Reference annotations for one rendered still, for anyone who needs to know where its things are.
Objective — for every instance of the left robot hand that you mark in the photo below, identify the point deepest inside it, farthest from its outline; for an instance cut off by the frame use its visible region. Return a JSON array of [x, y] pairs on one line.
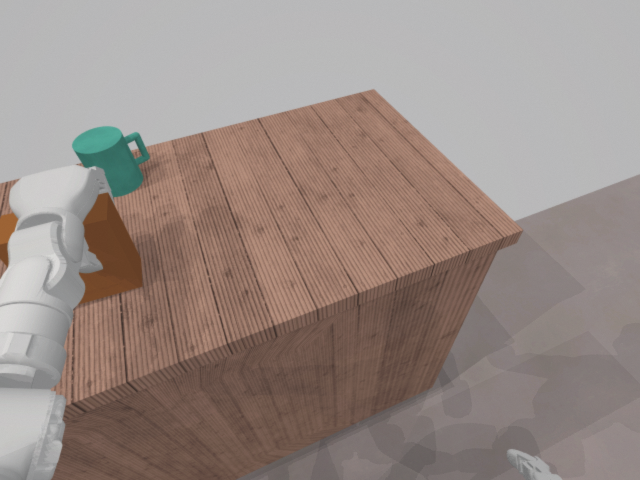
[[72, 188]]

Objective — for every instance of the table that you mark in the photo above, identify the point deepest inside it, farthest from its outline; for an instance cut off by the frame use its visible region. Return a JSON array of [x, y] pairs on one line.
[[301, 272]]

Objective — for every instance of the robot left upper arm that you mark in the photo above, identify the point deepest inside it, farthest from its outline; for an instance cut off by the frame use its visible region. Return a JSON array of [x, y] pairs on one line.
[[31, 433]]

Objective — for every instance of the right robot hand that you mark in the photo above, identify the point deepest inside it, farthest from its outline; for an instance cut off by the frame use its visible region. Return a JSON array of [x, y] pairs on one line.
[[532, 468]]

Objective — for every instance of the robot left forearm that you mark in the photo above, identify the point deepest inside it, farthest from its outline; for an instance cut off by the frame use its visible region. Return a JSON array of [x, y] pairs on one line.
[[38, 293]]

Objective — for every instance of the sponge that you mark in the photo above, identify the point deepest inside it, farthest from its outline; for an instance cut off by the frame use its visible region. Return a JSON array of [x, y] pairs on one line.
[[107, 238]]

